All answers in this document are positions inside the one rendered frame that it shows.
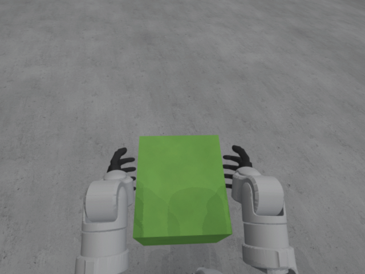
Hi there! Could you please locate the robot right hand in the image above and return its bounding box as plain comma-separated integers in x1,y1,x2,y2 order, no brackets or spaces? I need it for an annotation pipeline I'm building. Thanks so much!
223,145,252,189

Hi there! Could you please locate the robot right forearm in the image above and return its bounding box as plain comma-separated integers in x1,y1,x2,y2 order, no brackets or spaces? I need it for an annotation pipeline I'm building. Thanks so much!
232,167,298,274

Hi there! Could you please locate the robot left hand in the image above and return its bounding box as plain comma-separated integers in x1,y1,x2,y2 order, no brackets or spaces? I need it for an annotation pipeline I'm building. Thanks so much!
107,147,136,190

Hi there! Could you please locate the robot left forearm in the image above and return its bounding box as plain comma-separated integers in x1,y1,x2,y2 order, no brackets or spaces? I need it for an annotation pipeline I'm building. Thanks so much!
75,170,135,274

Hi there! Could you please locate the carton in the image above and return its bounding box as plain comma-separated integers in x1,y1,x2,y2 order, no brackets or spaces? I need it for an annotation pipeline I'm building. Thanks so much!
133,135,233,246

